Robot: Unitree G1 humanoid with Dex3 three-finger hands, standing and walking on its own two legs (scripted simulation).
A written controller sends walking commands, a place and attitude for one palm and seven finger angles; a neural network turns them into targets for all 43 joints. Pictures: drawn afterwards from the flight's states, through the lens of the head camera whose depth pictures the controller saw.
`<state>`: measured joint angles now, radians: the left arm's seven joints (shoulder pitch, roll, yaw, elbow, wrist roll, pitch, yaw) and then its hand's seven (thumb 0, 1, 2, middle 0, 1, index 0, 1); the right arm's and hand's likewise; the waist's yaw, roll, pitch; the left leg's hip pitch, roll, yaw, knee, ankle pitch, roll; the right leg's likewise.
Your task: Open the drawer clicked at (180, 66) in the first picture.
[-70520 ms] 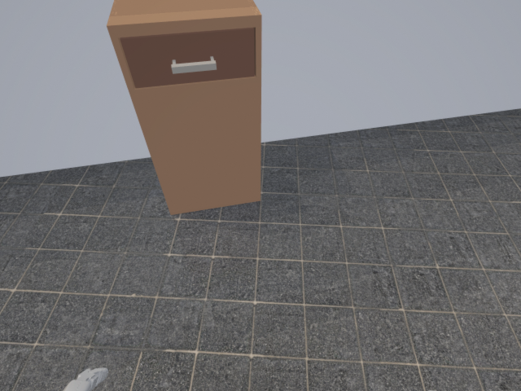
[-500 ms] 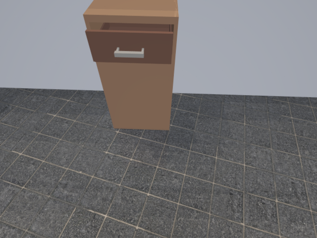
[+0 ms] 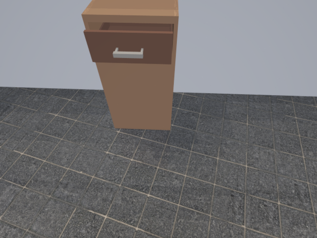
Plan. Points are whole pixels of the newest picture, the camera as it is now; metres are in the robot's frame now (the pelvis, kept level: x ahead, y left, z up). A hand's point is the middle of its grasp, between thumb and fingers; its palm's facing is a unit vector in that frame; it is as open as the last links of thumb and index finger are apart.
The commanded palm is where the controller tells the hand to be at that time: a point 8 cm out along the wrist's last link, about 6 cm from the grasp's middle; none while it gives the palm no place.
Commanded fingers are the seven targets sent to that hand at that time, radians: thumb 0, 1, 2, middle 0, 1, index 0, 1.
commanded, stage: look to check the result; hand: left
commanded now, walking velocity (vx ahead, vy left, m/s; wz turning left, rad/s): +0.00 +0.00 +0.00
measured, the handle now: (128, 52) +0.89 +0.19 -0.02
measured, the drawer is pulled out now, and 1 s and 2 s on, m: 0.09 0.09 0.09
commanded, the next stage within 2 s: take the last steps up to it in 0.12 s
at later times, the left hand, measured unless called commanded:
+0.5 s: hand out of the picture +0.07 +0.20 -0.18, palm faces +0.02 -0.97 -0.23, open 7.4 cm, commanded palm none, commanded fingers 0.00 0.90 0.90 -0.20 -0.30 -0.20 -0.30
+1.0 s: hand (120, 183) +0.32 +0.16 -0.19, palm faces +0.01 -0.98 -0.21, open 7.3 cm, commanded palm none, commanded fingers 0.00 0.90 0.90 -0.20 -0.30 -0.20 -0.30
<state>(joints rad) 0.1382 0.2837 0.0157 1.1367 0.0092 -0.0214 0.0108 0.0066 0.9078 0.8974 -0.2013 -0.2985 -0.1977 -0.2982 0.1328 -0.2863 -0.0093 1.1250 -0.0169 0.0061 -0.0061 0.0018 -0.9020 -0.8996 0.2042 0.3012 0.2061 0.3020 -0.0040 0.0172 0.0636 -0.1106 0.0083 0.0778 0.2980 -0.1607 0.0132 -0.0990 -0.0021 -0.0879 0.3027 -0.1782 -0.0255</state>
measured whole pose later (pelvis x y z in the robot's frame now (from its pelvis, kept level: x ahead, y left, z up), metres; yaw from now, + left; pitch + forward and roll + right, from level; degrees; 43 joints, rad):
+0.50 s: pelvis +0.04 +0.00 -0.01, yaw +0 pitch -1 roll -1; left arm 0.23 0.23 0.02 1.13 0.01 -0.01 0.00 0.00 0.91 0.90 -0.20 -0.30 -0.20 -0.30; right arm 0.24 -0.22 0.00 1.14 -0.03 0.03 0.00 0.00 -0.90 -0.90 0.20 0.30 0.20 0.30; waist -0.01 0.01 0.02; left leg -0.16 0.05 0.07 0.52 -0.37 0.00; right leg -0.08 0.03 -0.10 0.38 -0.29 -0.04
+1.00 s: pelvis +0.20 -0.03 -0.03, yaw +1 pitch -2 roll +0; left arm 0.09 0.19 0.08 0.98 0.01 -0.05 -0.01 0.01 0.92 0.90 -0.20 -0.30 -0.19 -0.30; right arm 0.51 -0.10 -0.02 1.23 -0.01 -0.01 -0.03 0.00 -0.90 -0.90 0.21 0.30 0.21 0.30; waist -0.06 0.02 0.15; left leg -0.16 0.07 0.05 1.01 -0.52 0.01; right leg -0.39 -0.02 -0.14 0.67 -0.24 -0.07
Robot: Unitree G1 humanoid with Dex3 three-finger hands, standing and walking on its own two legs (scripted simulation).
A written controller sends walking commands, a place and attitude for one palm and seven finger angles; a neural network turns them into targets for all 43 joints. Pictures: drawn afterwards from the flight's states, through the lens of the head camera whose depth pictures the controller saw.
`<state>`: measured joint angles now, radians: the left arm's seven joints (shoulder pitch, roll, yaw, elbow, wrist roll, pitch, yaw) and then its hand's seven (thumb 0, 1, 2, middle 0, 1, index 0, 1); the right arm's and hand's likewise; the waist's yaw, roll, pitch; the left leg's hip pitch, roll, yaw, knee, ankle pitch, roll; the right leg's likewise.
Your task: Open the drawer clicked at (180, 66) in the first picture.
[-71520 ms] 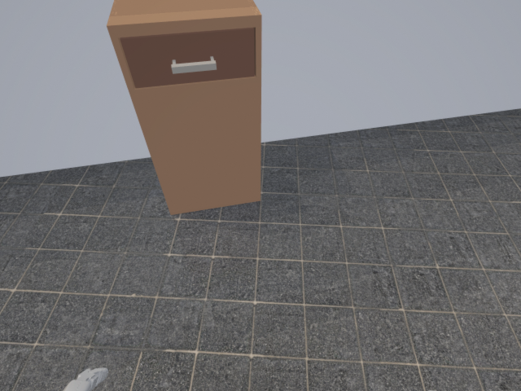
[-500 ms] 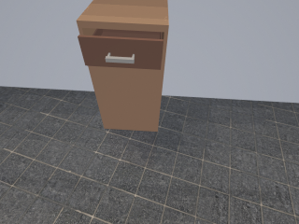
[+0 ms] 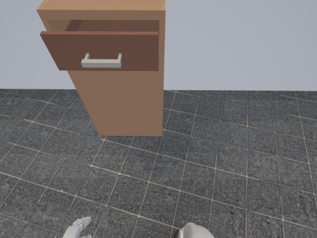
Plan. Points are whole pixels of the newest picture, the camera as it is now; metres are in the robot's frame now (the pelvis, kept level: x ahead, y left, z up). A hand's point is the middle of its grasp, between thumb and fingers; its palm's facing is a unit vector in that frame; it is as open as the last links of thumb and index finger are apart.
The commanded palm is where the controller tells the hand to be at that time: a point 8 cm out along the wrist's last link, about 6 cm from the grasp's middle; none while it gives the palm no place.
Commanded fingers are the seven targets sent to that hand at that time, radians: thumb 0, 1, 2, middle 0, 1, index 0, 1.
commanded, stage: take the last steps up to it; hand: left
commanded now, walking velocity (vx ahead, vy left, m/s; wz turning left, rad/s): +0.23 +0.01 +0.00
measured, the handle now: (102, 59) +0.69 +0.21 +0.02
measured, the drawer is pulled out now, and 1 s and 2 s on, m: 0.09 0.09 0.09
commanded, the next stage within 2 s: come to a stop and stand still in 0.22 s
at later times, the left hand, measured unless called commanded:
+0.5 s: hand (105, 210) +0.21 +0.16 -0.15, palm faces +0.07 -0.97 -0.24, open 7.4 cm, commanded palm none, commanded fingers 0.00 0.90 0.90 -0.20 -0.30 -0.20 -0.30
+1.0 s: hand (98, 206) +0.22 +0.19 -0.15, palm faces +0.03 -0.96 -0.27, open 7.4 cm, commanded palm none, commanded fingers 0.00 0.90 0.90 -0.20 -0.30 -0.20 -0.30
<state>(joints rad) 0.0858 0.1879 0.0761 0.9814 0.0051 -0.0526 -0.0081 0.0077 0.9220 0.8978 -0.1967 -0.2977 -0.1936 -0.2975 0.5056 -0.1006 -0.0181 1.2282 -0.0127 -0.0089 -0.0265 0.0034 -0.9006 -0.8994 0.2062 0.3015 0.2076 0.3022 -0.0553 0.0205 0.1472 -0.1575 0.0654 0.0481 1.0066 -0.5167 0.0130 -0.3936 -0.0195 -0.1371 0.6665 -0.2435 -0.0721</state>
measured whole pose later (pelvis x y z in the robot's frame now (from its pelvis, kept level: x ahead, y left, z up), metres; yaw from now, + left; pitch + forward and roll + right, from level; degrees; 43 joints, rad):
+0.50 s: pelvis +0.16 -0.03 +0.01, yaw +2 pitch +0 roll +1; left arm 0.19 0.17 0.05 1.03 0.02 -0.04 0.01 0.00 0.92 0.90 -0.20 -0.30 -0.19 -0.30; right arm 0.21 -0.19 -0.04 1.05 -0.01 0.02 -0.03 0.00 -0.92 -0.90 0.20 0.30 0.21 0.30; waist -0.01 0.03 0.09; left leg -0.23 0.06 0.04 0.65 -0.45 -0.04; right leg -0.25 -0.02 -0.10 0.59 -0.33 -0.04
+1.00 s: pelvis +0.15 -0.02 +0.02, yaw -1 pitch +0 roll +0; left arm 0.14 0.22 0.05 0.98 0.01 0.03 0.03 0.01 0.91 0.90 -0.20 -0.30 -0.19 -0.30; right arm 0.11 -0.18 -0.03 0.99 -0.03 0.04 -0.03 0.00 -0.90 -0.90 0.20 0.30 0.21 0.30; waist 0.02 0.00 0.14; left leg -0.28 0.01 0.09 0.50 -0.22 0.03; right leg -0.22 -0.02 0.01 0.64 -0.37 0.00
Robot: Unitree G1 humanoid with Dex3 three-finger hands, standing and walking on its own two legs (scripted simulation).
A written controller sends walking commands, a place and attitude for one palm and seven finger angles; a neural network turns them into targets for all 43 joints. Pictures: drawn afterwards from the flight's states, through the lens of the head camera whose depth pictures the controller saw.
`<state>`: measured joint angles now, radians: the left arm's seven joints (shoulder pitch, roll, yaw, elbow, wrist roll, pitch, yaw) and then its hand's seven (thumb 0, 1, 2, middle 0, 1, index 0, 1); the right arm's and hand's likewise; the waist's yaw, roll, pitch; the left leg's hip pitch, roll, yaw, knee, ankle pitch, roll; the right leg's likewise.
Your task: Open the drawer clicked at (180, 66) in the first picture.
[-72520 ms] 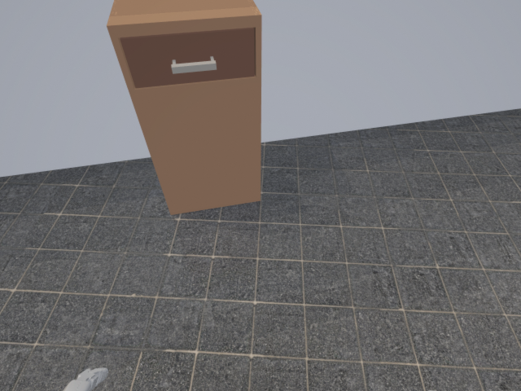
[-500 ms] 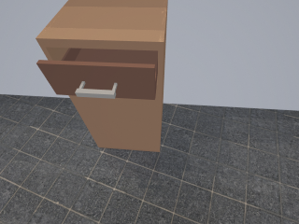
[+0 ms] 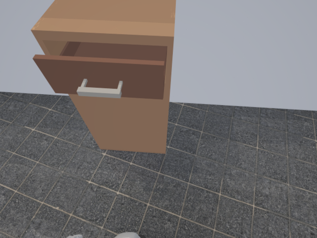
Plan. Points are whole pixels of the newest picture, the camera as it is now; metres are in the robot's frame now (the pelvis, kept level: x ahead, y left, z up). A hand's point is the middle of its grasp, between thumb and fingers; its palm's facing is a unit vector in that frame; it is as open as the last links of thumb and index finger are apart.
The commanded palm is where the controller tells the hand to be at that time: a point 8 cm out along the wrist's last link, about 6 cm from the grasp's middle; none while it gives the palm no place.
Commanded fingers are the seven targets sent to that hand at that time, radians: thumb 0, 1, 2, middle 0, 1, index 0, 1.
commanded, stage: come to a stop and stand still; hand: left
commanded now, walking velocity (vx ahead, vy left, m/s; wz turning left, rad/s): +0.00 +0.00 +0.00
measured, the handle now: (101, 87) +0.54 +0.24 +0.00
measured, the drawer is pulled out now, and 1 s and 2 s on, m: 0.09 0.09 0.09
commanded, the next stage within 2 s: look again from close up in 0.28 s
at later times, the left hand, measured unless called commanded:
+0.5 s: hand out of the picture +0.03 +0.17 -0.16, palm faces +0.00 -0.97 -0.25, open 7.3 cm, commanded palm none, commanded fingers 0.00 0.90 0.90 -0.20 -0.30 -0.20 -0.30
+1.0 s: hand out of the picture +0.00 +0.21 -0.16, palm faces +0.01 -0.97 -0.26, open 7.4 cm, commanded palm none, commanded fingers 0.00 0.90 0.90 -0.20 -0.30 -0.20 -0.30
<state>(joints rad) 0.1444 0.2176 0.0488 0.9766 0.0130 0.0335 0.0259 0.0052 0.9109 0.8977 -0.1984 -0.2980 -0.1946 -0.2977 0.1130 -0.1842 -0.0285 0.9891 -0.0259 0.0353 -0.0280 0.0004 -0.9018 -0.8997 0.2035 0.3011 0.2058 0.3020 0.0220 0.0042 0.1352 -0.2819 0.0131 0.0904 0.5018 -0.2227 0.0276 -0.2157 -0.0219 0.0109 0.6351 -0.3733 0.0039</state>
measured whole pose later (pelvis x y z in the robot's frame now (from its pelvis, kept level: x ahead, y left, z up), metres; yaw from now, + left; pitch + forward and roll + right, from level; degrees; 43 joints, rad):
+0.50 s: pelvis -0.01 -0.02 +0.00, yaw +1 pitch -1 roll +0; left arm 0.24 0.19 0.01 1.03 0.01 -0.01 0.02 0.01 0.91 0.90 -0.20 -0.30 -0.20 -0.30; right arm 0.28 -0.23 -0.03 1.04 -0.03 0.01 -0.02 0.00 -0.90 -0.90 0.20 0.30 0.21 0.30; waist -0.03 0.03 0.05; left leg -0.28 0.05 0.06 0.50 -0.20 -0.01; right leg -0.14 0.02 0.00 0.49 -0.33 -0.02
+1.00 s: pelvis -0.04 +0.00 +0.00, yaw +0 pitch -3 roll -1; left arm 0.26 0.25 -0.01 1.00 0.01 0.00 0.02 0.01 0.91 0.90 -0.20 -0.30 -0.20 -0.30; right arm 0.19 -0.26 -0.01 1.01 -0.02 0.01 0.00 0.00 -0.90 -0.90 0.20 0.30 0.21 0.30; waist 0.00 0.01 0.03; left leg -0.28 0.03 0.07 0.48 -0.15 0.02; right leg -0.15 -0.01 0.01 0.48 -0.28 0.02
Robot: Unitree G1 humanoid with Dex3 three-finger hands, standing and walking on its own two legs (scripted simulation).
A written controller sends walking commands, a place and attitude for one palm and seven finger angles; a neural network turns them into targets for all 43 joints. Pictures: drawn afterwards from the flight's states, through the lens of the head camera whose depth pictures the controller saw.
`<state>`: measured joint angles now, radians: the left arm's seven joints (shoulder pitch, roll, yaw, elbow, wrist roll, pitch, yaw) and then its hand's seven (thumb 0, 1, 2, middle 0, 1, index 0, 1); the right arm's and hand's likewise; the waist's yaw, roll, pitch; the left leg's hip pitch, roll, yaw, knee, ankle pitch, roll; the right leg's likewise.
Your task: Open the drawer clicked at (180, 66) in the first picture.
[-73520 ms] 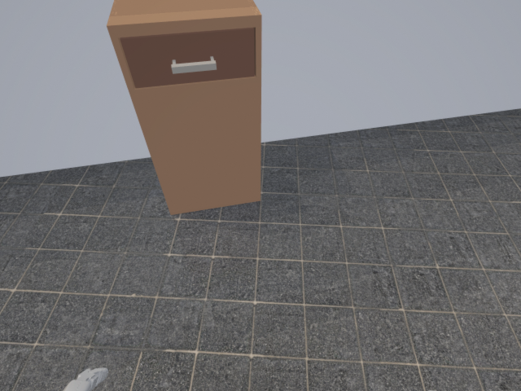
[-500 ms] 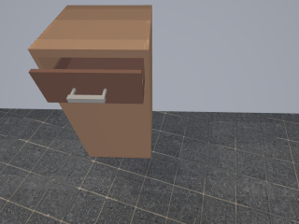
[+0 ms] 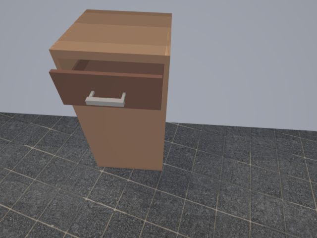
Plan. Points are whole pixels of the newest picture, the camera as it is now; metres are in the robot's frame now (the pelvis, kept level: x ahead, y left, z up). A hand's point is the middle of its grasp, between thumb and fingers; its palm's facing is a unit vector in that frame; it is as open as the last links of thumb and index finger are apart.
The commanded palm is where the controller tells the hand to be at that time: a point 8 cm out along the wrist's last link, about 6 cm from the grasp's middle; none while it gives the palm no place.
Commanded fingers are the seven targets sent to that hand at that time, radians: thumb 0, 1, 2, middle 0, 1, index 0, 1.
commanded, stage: shuffle to correct the standing spot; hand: left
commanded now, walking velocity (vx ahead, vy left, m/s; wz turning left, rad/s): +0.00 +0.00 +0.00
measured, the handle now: (106, 98) +0.58 +0.23 +0.00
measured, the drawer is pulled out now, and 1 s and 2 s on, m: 0.09 0.09 0.09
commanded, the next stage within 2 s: come to a stop and stand still in 0.30 s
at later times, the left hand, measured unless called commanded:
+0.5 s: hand out of the picture +0.01 +0.20 -0.18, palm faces -0.02 -0.98 -0.18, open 7.4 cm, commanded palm none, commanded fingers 0.00 0.90 0.90 -0.20 -0.30 -0.20 -0.30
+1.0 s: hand out of the picture +0.09 +0.21 -0.17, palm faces -0.07 -0.97 -0.24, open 7.4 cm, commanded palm none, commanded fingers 0.00 0.90 0.90 -0.20 -0.30 -0.20 -0.30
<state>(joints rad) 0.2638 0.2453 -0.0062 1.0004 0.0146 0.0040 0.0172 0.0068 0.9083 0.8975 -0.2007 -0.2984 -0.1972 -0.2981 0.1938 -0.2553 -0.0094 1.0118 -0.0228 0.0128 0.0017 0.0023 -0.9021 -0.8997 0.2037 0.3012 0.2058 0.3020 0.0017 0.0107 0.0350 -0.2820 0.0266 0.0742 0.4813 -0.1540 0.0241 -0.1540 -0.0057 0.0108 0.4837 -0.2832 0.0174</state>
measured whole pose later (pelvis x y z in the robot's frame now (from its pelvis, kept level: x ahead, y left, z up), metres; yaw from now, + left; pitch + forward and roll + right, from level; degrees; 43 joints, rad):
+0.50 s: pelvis +0.05 +0.03 +0.00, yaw -5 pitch -1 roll +1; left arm 0.40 0.14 0.02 1.07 0.02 0.01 0.02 0.01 0.91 0.90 -0.20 -0.30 -0.20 -0.30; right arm 0.34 -0.17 -0.02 1.08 -0.02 0.00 0.00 0.00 -0.90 -0.90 0.20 0.30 0.21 0.30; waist 0.01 -0.01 0.03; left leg -0.26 -0.01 0.17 0.53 -0.27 0.07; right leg -0.25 -0.05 -0.04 0.68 -0.42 -0.02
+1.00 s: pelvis +0.02 +0.03 -0.01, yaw -4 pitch -3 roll +0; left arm 0.24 0.17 0.01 0.97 0.01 0.02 0.05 0.01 0.91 0.90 -0.20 -0.30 -0.20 -0.30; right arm 0.23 -0.19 -0.03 0.98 -0.02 0.02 -0.01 0.00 -0.91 -0.90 0.20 0.30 0.20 0.30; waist -0.03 0.02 0.06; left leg -0.29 0.03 0.16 0.58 -0.25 0.06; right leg -0.25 -0.02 -0.08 0.58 -0.29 -0.02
